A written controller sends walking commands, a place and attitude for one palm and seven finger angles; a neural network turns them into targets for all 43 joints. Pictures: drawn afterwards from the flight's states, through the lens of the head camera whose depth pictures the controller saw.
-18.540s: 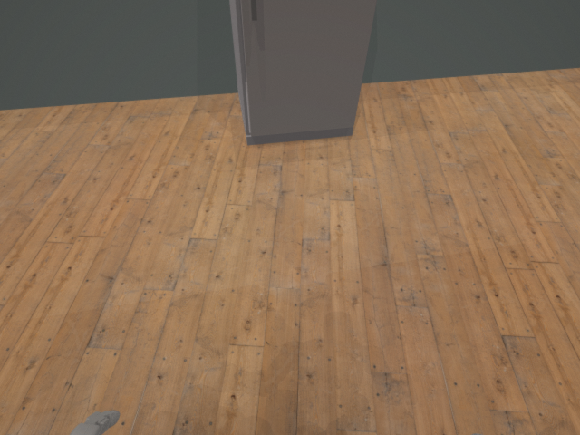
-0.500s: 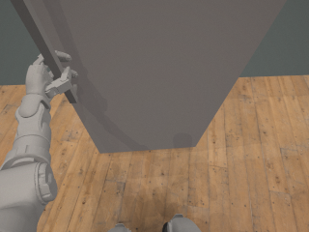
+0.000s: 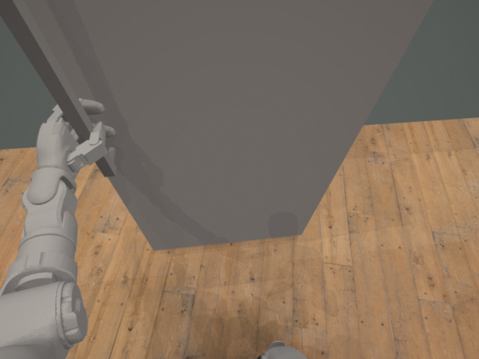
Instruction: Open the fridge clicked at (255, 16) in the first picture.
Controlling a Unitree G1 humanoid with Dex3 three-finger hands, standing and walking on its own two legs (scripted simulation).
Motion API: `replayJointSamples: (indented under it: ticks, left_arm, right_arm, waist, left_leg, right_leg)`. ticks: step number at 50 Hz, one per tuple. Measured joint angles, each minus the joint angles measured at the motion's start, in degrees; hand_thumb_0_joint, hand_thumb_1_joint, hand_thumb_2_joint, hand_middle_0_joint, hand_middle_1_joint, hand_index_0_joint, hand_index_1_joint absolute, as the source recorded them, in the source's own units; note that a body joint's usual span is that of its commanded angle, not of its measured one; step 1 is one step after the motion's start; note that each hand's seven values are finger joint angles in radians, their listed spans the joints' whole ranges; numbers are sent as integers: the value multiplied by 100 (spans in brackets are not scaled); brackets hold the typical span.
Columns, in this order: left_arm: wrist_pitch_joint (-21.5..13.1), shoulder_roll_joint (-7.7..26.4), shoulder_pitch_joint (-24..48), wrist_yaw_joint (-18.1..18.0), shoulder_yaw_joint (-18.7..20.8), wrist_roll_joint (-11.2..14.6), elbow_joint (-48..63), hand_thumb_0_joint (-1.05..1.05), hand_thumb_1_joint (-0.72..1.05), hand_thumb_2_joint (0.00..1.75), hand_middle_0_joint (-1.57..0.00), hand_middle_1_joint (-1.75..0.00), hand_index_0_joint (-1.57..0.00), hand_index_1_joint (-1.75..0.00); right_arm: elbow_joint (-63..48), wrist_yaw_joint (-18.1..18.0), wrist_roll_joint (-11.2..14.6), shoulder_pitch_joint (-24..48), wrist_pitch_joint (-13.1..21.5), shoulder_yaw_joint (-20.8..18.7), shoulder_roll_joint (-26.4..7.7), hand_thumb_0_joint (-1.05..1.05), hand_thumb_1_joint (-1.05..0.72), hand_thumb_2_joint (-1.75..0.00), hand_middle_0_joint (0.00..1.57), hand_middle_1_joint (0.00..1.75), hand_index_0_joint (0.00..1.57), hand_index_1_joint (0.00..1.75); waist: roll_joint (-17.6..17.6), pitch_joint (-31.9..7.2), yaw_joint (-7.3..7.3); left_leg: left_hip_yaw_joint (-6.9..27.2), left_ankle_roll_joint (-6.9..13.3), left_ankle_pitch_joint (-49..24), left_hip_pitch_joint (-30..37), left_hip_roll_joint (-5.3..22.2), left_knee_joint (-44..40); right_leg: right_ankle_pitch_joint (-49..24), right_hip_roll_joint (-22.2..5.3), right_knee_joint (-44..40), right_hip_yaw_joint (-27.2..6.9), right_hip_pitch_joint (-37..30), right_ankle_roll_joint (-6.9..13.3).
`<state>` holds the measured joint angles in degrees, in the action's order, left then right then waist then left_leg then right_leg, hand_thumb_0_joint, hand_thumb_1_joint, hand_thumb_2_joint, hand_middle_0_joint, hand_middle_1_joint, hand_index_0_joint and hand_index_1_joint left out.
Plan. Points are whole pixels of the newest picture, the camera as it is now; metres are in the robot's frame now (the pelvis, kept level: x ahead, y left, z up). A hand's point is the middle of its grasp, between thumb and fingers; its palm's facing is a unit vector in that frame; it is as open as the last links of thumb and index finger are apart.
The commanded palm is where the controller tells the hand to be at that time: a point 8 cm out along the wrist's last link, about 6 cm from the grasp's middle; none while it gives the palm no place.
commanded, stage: pull the door a little, standing still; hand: left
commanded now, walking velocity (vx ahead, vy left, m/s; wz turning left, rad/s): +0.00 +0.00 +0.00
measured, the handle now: (49, 53) +0.50 +0.24 +0.22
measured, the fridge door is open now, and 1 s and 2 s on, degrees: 0 8 26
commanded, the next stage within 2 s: walk backward, drawing the door open in 0.64 s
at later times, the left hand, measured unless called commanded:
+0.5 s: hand (99, 146) +0.44 +0.21 +0.09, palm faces +0.07 -1.00 +0.01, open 5.6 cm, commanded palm +0.38 +0.26 +0.09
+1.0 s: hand (98, 179) +0.38 +0.20 +0.09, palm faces +0.06 -0.97 -0.23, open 5.8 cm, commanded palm +0.34 +0.25 +0.09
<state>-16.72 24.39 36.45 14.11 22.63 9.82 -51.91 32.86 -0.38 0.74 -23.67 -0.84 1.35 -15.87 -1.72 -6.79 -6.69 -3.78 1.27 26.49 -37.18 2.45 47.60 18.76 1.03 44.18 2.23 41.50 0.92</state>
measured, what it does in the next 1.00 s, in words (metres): rises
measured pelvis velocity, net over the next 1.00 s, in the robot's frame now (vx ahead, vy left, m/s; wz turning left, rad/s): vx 0.12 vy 0.05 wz -0.02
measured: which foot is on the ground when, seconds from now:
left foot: down 0.00-1.00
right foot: down 0.00-1.00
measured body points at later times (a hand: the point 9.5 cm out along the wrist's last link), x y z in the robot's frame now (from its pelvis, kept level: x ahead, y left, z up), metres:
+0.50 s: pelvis +0.04 +0.02 +0.01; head +0.11 +0.02 +0.45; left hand +0.44 +0.27 +0.09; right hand +0.11 -0.24 -0.10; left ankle -0.04 +0.10 -0.70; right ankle +0.02 -0.11 -0.70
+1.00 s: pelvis +0.12 +0.05 +0.05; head +0.16 +0.02 +0.50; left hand +0.37 +0.25 +0.11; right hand +0.27 -0.18 -0.05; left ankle -0.01 +0.13 -0.64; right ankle +0.07 -0.06 -0.68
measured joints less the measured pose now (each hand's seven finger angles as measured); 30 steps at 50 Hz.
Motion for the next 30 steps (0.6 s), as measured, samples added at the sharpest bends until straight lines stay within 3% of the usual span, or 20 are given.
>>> replayJointSamples:
  ticks: [7, 13, 19, 30]
  left_arm:
    - [123, -221, -519, -12, -96, 123, 646, 1, 78, 79, -34, -140, -35, -140]
    - [131, -412, -433, -44, -315, 67, 725, 1, 76, 80, -37, -140, -38, -140]
    - [228, -515, -710, -215, -382, 152, 1058, 1, 77, 81, -34, -140, -37, -140]
    - [482, -749, -2199, -463, -476, 366, 2633, 2, 76, 77, -27, -139, -28, -140]
  right_arm:
    - [-113, 27, 24, 84, 0, -51, 24, 1, -91, -90, 20, 30, 20, 30]
    - [-17, 30, -16, 197, 22, -71, 65, 1, -91, -90, 20, 30, 20, 30]
    - [-62, 118, -24, 264, 62, -87, 117, 1, -91, -90, 20, 30, 21, 30]
    - [-248, 258, 7, 180, 132, -98, 148, 1, -91, -90, 20, 30, 20, 30]
  waist:
    - [-36, -44, 82]
    - [-21, -34, 231]
    - [-25, -113, 247]
    - [-83, -220, 317]
  left_leg:
    - [-33, 19, 46, 272, -11, -194]
    - [77, 20, 53, 305, -70, -206]
    - [68, 24, -16, 350, -111, -273]
    - [11, 30, -177, 768, -180, -485]
  right_leg:
    - [50, 7, -172, -45, -252, -41]
    - [98, -49, -203, 37, -341, -63]
    - [65, -58, -280, -31, -379, -69]
    - [-83, -18, -457, -268, -675, -37]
